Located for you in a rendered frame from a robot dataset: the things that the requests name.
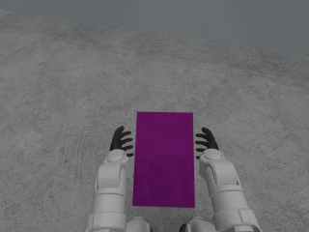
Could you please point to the right robot shin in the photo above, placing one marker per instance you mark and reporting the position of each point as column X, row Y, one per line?
column 197, row 218

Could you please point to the robot left forearm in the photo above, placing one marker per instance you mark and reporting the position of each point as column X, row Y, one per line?
column 109, row 197

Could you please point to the left robot hand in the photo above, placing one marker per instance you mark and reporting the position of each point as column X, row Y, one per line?
column 117, row 142

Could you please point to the carton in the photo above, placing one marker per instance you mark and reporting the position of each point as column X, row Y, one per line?
column 164, row 160

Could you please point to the right robot hand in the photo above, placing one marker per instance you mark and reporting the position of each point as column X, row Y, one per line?
column 211, row 144

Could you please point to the robot left thigh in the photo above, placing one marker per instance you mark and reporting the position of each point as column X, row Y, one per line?
column 138, row 225

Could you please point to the robot right forearm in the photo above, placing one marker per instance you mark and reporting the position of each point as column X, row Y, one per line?
column 231, row 211

